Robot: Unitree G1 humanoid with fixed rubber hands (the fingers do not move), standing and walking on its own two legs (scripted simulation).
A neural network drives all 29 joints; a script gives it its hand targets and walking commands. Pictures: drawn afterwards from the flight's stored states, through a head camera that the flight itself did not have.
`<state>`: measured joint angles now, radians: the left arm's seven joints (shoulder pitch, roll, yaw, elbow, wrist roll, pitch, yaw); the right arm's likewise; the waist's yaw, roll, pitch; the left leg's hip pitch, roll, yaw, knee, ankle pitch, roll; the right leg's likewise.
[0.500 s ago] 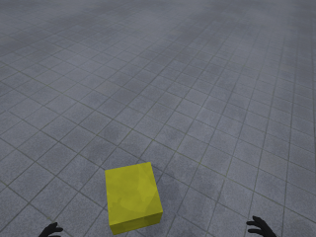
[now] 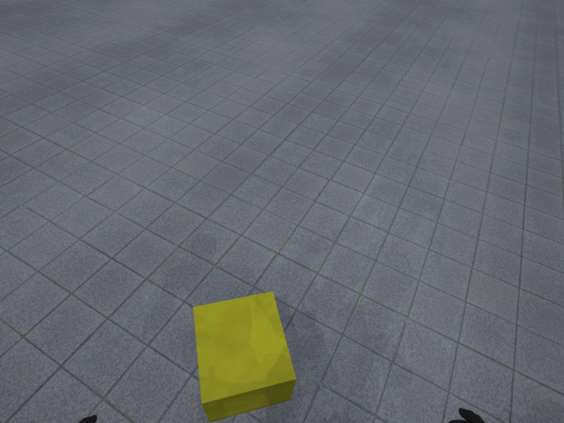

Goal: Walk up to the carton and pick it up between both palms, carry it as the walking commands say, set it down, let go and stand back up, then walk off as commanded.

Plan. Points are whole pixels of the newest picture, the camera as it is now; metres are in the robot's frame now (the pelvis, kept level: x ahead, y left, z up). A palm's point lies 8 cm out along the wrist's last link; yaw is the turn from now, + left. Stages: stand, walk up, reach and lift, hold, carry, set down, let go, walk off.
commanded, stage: stand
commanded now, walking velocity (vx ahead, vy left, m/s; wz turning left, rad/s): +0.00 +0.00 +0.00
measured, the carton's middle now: (242, 354) +0.47 +0.08 -0.67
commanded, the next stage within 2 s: walk off in 0.90 s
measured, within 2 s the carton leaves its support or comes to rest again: neither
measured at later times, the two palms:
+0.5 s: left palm out of the picture +0.07 +0.30 -0.11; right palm out of the picture +0.08 -0.31 -0.09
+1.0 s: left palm out of the picture +0.07 +0.31 -0.11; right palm out of the picture +0.09 -0.31 -0.09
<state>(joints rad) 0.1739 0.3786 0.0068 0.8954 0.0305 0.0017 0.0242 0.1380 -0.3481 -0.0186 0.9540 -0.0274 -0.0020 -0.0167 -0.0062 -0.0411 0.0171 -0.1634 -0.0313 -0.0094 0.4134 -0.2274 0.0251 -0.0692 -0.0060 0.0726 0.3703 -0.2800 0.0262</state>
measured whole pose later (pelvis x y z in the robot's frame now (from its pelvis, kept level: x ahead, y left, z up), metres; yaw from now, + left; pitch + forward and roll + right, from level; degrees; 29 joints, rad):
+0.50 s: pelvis -0.01 +0.00 +0.00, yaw +1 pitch -2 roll +0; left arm 0.16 0.39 0.00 0.98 0.02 0.00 0.02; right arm 0.12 -0.37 -0.01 1.03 -0.02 -0.01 -0.01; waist 0.00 -0.03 0.03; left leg -0.15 -0.03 -0.02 0.38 -0.19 0.02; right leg -0.05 0.00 0.06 0.33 -0.25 0.02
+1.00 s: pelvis -0.01 +0.00 +0.00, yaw +1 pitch -2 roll +0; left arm 0.14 0.40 0.00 1.02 0.02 -0.01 0.01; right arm 0.10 -0.38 0.00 1.06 -0.01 -0.01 -0.01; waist 0.00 -0.03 0.03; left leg -0.15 -0.03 -0.03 0.36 -0.18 0.02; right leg -0.04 0.00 0.05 0.31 -0.23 0.02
